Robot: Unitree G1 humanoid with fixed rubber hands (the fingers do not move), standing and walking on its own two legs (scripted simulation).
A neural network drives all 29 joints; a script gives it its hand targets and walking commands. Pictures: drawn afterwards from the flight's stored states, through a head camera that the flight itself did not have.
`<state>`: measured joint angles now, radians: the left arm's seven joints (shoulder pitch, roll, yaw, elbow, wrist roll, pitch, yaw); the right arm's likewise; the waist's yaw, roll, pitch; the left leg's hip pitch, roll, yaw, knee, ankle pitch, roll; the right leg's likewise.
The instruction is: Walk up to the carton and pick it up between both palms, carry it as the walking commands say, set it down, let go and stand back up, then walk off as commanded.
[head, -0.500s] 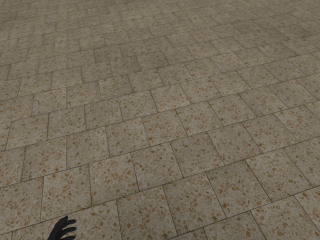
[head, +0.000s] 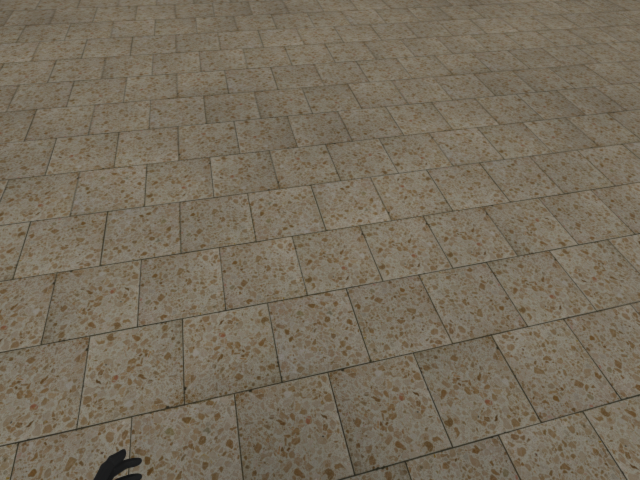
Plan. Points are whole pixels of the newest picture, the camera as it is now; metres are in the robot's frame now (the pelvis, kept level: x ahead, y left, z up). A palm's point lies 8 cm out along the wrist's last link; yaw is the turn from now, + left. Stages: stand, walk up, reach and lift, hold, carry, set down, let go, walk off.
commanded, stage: walk off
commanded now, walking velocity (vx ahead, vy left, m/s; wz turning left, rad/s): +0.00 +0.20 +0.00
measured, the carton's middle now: out of the picture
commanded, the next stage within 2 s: none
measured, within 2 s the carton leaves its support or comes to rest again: neither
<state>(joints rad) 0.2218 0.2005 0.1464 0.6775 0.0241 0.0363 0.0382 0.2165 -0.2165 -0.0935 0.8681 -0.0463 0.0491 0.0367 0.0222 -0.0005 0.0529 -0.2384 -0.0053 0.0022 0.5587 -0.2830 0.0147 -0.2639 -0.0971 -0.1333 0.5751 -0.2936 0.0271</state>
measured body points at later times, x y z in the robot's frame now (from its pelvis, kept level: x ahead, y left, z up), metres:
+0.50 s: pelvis -0.04 +0.03 +0.01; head -0.01 -0.02 +0.46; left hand +0.07 +0.31 -0.07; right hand +0.03 -0.22 -0.15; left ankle -0.05 +0.20 -0.65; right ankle -0.04 -0.07 -0.73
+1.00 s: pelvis -0.06 +0.12 +0.00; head -0.03 +0.13 +0.45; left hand +0.04 +0.39 -0.12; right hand +0.01 -0.14 -0.13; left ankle -0.04 +0.21 -0.73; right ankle -0.12 -0.01 -0.66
